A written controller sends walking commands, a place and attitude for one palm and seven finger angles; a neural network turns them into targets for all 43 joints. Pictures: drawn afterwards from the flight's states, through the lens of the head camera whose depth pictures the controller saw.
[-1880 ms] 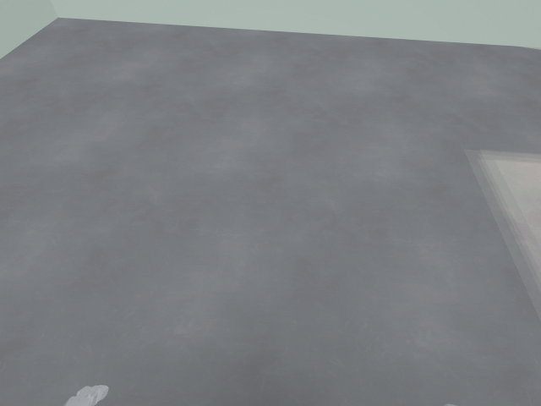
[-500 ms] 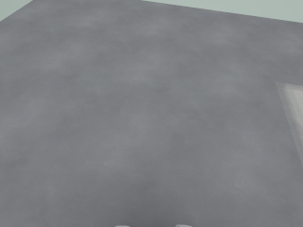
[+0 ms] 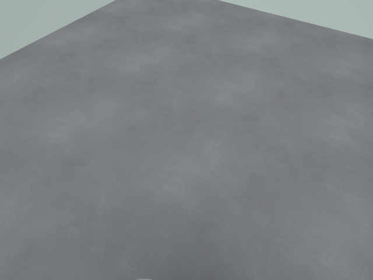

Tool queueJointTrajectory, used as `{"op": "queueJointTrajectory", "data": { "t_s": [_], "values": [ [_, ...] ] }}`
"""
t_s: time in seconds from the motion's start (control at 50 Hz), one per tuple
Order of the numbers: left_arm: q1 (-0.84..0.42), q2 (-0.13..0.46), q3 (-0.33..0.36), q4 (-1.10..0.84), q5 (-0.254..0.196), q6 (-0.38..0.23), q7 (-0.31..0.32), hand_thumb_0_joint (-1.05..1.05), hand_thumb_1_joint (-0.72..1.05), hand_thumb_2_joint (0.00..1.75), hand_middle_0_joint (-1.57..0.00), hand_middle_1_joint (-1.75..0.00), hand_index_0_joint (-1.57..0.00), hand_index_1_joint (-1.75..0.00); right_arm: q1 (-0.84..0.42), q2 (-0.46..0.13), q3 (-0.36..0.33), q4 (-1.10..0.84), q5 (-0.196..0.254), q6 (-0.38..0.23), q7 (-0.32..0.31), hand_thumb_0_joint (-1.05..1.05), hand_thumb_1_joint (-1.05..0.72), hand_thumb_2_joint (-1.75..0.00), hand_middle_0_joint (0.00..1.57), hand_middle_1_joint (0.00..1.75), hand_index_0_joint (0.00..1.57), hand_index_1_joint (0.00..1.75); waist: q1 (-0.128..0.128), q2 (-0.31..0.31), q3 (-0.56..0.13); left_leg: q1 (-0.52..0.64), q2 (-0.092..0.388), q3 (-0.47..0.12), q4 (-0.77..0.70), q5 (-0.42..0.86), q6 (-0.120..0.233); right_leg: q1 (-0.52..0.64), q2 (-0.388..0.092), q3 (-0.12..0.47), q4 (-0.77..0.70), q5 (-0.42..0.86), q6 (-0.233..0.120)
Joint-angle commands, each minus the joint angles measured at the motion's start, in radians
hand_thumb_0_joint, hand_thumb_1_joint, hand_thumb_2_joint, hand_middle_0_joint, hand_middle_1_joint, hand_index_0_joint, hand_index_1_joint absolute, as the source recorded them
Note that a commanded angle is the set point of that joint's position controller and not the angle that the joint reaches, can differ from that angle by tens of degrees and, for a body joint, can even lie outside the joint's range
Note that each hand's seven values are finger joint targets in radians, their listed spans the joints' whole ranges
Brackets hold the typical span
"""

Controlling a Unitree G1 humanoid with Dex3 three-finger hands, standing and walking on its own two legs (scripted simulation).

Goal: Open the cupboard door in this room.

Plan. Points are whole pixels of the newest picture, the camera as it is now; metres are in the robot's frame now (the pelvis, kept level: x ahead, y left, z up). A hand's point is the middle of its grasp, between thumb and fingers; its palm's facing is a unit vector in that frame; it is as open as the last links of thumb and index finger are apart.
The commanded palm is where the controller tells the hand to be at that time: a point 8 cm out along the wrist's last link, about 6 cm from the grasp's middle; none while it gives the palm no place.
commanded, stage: turn or walk to find it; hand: left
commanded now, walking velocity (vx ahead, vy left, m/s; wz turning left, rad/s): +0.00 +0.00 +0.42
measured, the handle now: out of the picture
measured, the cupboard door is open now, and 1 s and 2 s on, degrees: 0 0 0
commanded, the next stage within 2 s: stand and wait in 1.54 s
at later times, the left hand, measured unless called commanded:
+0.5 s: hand out of the picture +0.05 +0.21 -0.15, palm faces +0.20 -0.94 -0.29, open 7.4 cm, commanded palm none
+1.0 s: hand out of the picture -0.12 +0.23 -0.18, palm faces +0.44 -0.87 -0.23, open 7.4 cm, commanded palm none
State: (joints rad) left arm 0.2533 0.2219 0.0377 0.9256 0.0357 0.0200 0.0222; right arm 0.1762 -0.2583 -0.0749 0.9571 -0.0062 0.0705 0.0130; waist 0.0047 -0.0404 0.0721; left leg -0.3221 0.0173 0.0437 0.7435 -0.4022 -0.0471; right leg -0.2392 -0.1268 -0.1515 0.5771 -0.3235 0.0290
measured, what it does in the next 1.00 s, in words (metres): steps on the spot, turning left: left foot, then right foot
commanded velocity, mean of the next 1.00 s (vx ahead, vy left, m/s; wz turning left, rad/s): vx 0.00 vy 0.00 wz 0.42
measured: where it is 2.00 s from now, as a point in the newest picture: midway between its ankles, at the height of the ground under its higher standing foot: outside the picture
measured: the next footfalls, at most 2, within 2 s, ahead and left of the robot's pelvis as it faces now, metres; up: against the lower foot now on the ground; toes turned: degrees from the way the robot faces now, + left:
left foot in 0.04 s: +0.02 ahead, +0.13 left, +0.00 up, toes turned +4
right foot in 0.46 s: +0.05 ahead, -0.10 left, +0.00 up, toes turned +7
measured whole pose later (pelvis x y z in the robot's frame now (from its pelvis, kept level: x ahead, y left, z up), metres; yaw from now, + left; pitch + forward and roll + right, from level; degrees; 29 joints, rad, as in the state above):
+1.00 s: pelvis -0.05 +0.03 +0.00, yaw +24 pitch -1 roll -1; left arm 0.25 0.26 0.08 0.98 0.02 0.08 0.02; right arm 0.16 -0.19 -0.05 0.95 -0.02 0.03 0.00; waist 0.02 -0.07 0.08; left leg -0.26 -0.01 0.06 0.58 -0.31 0.05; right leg -0.43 -0.10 -0.08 1.02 -0.47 0.06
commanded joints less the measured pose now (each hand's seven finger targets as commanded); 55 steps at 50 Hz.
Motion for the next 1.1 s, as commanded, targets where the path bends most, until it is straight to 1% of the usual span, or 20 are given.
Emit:
{"op": "queueJointTrajectory", "data": {
  "t_s": [0.0, 0.02, 0.04, 0.14, 0.28, 0.38, 0.4, 0.42, 0.44, 0.46, 0.5, 0.56, 0.74, 0.82, 0.84, 0.86, 0.88, 0.92, 0.98, 1.08],
  "values": [
    [0.049, 0.160, 0.047, -0.065, -0.021, -0.001, 0.006, 0.00, 0.90, 0.90, -0.20, -0.30, -0.20, -0.30, 0.071, -0.173, -0.023, -0.061, -0.010, -0.061, 0.000, 0.00, -0.90, -0.90, 0.20, 0.30, 0.20, 0.30, -0.032, 0.166, -0.175, 0.335, 0.198, -0.216, -0.392, 0.453, 0.093, -0.166, -0.055, 0.011, 0.222, 0.158, 0.005],
    [0.018, 0.102, 0.028, -0.103, -0.017, 0.002, 0.002, 0.00, 0.90, 0.90, -0.20, -0.30, -0.20, -0.30, 0.115, -0.247, -0.040, -0.056, -0.008, -0.057, -0.006, 0.00, -0.90, -0.90, 0.20, 0.30, 0.20, 0.30, -0.049, 0.343, -0.160, 0.354, 0.385, -0.406, -0.386, 0.813, 0.220, -0.331, 0.026, 0.026, 0.397, -0.323, 0.045],
    [-0.057, 0.120, 0.026, -0.104, -0.012, 0.017, 0.010, 0.00, 0.90, 0.90, -0.20, -0.30, -0.20, -0.30, 0.154, -0.228, -0.041, -0.031, -0.010, -0.061, -0.019, 0.00, -0.90, -0.90, 0.20, 0.30, 0.20, 0.30, -0.085, 0.260, -0.167, 0.297, 0.375, -0.389, -0.389, 0.769, 0.253, -0.319, 0.021, 0.109, 0.498, -0.305, 0.038],
    [-0.032, 0.108, 0.036, -0.050, -0.020, 0.013, -0.009, 0.00, 0.90, 0.90, -0.20, -0.30, -0.20, -0.30, 0.017, -0.146, -0.013, -0.062, -0.011, -0.070, -0.035, 0.00, -0.90, -0.90, 0.20, 0.30, 0.20, 0.30, -0.018, 0.190, -0.113, 0.232, 0.208, -0.224, -0.372, 0.705, 0.208, -0.293, 0.029, 0.126, 0.512, -0.105, 0.051],
    [-0.071, 0.081, 0.034, -0.077, -0.026, 0.015, -0.004, 0.00, 0.90, 0.90, -0.20, -0.30, -0.20, -0.30, 0.047, -0.154, -0.023, -0.062, -0.017, -0.058, -0.033, 0.00, -0.90, -0.90, 0.20, 0.30, 0.20, 0.30, -0.035, 0.174, -0.102, 0.207, 0.212, -0.316, -0.384, 0.597, 0.233, -0.211, 0.065, 0.126, 0.297, -0.124, 0.050],
    [0.011, 0.079, 0.036, -0.070, -0.030, -0.003, 0.005, 0.00, 0.90, 0.90, -0.20, -0.30, -0.20, -0.30, 0.012, -0.146, -0.030, -0.076, -0.017, -0.049, -0.025, 0.00, -0.90, -0.90, 0.20, 0.30, 0.20, 0.30, 0.008, 0.157, -0.117, 0.088, 0.167, -0.344, -0.306, 0.559, 0.192, 0.014, 0.100, 0.108, -0.020, 0.017, 0.032],
    [0.045, 0.102, 0.039, -0.062, -0.026, -0.013, 0.008, 0.00, 0.90, 0.90, -0.20, -0.30, -0.20, -0.30, 0.006, -0.133, -0.030, -0.078, -0.010, -0.050, -0.021, 0.00, -0.90, -0.90, 0.20, 0.30, 0.20, 0.30, 0.027, 0.113, -0.127, 0.028, 0.129, -0.322, -0.251, 0.475, 0.152, 0.118, 0.081, 0.116, -0.158, 0.129, 0.030],
    [0.064, 0.164, 0.051, -0.063, -0.014, -0.026, 0.015, 0.00, 0.90, 0.90, -0.20, -0.30, -0.20, -0.30, 0.033, -0.077, -0.023, -0.085, -0.001, -0.051, -0.015, 0.00, -0.90, -0.90, 0.20, 0.30, 0.20, 0.30, 0.030, -0.064, -0.142, -0.126, 0.037, -0.229, -0.099, 0.250, 0.087, 0.253, -0.087, 0.276, -0.255, 0.176, -0.016],
    [0.071, 0.242, 0.066, -0.071, -0.005, -0.031, 0.017, 0.00, 0.90, 0.90, -0.20, -0.30, -0.20, -0.30, 0.025, -0.031, -0.015, -0.118, -0.004, -0.051, -0.013, 0.00, -0.90, -0.90, 0.20, 0.30, 0.20, 0.30, 0.037, -0.284, -0.109, -0.269, -0.097, -0.081, 0.123, -0.147, 0.025, 0.244, -0.324, 0.506, -0.290, 0.331, -0.136],
    [0.063, 0.226, 0.064, -0.079, -0.017, -0.030, 0.018, 0.00, 0.90, 0.90, -0.20, -0.30, -0.20, -0.30, 0.022, -0.084, -0.031, -0.100, -0.017, -0.032, -0.016, 0.00, -0.90, -0.90, 0.20, 0.30, 0.20, 0.30, 0.047, -0.261, -0.111, -0.214, -0.046, -0.150, 0.278, -0.172, 0.032, 0.102, -0.333, 0.488, -0.319, 0.236, -0.173],
    [-0.053, 0.170, 0.052, -0.107, -0.015, -0.021, 0.020, 0.00, 0.90, 0.90, -0.20, -0.30, -0.20, -0.30, 0.024, -0.075, -0.035, -0.067, -0.015, -0.018, -0.002, 0.00, -0.90, -0.90, 0.20, 0.30, 0.20, 0.30, -0.009, -0.113, -0.019, -0.217, -0.015, -0.129, 0.443, -0.050, 0.026, -0.011, -0.240, 0.367, -0.328, 0.108, -0.167],
    [-0.064, 0.130, 0.037, -0.107, -0.013, -0.031, 0.016, 0.00, 0.90, 0.90, -0.20, -0.30, -0.20, -0.30, 0.056, -0.053, -0.026, -0.036, -0.017, -0.014, 0.007, 0.00, -0.90, -0.90, 0.20, 0.30, 0.20, 0.30, -0.020, -0.115, -0.027, -0.206, 0.002, -0.078, 0.457, 0.042, -0.003, 0.020, -0.167, 0.209, -0.291, 0.203, -0.146],
    [0.058, 0.193, 0.059, -0.039, -0.002, -0.022, 0.015, 0.00, 0.90, 0.90, -0.20, -0.30, -0.20, -0.30, -0.051, -0.022, -0.001, -0.054, -0.004, -0.025, 0.003, 0.00, -0.90, -0.90, 0.20, 0.30, 0.20, 0.30, 0.047, -0.151, -0.080, -0.094, 0.009, 0.019, 0.077, -0.070, -0.008, 0.140, -0.224, 0.150, -0.195, 0.481, -0.182],
    [0.019, 0.195, 0.064, -0.028, -0.011, -0.011, 0.011, 0.00, 0.90, 0.90, -0.20, -0.30, -0.20, -0.30, 0.043, -0.039, 0.001, -0.036, -0.004, -0.042, -0.002, 0.00, -0.90, -0.90, 0.20, 0.30, 0.20, 0.30, -0.011, -0.113, -0.121, 0.104, 0.003, 0.052, -0.251, 0.126, 0.014, 0.077, -0.196, 0.059, -0.054, 0.449, -0.096],
    [0.024, 0.165, 0.060, -0.035, -0.020, -0.004, 0.008, 0.00, 0.90, 0.90, -0.20, -0.30, -0.20, -0.30, 0.081, -0.091, -0.009, -0.029, -0.008, -0.053, -0.002, 0.00, -0.90, -0.90, 0.20, 0.30, 0.20, 0.30, -0.032, 0.013, -0.152, 0.246, 0.073, -0.031, -0.357, 0.271, 0.041, -0.040, -0.150, 0.014, 0.075, 0.311, -0.042],
    [0.029, 0.098, 0.048, -0.071, -0.025, 0.003, 0.000, 0.00, 0.90, 0.90, -0.20, -0.30, -0.20, -0.30, 0.107, -0.195, -0.031, -0.038, -0.016, -0.059, -0.005, 0.00, -0.90, -0.90, 0.20, 0.30, 0.20, 0.30, -0.041, 0.311, -0.145, 0.340, 0.326, -0.361, -0.400, 0.564, 0.157, -0.293, -0.015, -0.037, 0.272, -0.155, 0.038],
    [-0.045, 0.097, 0.034, -0.091, -0.013, 0.013, 0.004, 0.00, 0.90, 0.90, -0.20, -0.30, -0.20, -0.30, 0.144, -0.226, -0.040, -0.024, -0.014, -0.052, -0.013, 0.00, -0.90, -0.90, 0.20, 0.30, 0.20, 0.30, -0.078, 0.296, -0.130, 0.257, 0.400, -0.409, -0.435, 0.590, 0.247, -0.302, 0.015, 0.045, 0.436, -0.323, 0.036],
    [-0.092, 0.106, 0.045, -0.073, -0.015, 0.021, 0.003, 0.00, 0.90, 0.90, -0.20, -0.30, -0.20, -0.30, 0.089, -0.173, -0.027, -0.028, -0.016, -0.057, -0.032, 0.00, -0.90, -0.90, 0.20, 0.30, 0.20, 0.30, -0.056, 0.247, -0.075, 0.187, 0.319, -0.356, -0.434, 0.514, 0.235, -0.338, 0.006, 0.135, 0.552, -0.212, 0.032],
    [-0.027, 0.101, 0.046, -0.028, -0.016, 0.016, -0.009, 0.00, 0.90, 0.90, -0.20, -0.30, -0.20, -0.30, 0.014, -0.130, -0.008, -0.054, -0.011, -0.069, -0.036, 0.00, -0.90, -0.90, 0.20, 0.30, 0.20, 0.30, -0.010, 0.186, -0.080, 0.193, 0.217, -0.227, -0.422, 0.589, 0.199, -0.298, 0.013, 0.128, 0.548, -0.072, 0.047],
    [-0.050, 0.097, 0.042, -0.035, -0.020, 0.018, -0.005, 0.00, 0.90, 0.90, -0.20, -0.30, -0.20, -0.30, 0.061, -0.131, -0.014, -0.047, -0.010, -0.068, -0.036, 0.00, -0.90, -0.90, 0.20, 0.30, 0.20, 0.30, -0.028, 0.150, -0.095, 0.243, 0.217, -0.266, -0.418, 0.616, 0.223, -0.282, 0.029, 0.132, 0.445, -0.078, 0.065]
  ]
}}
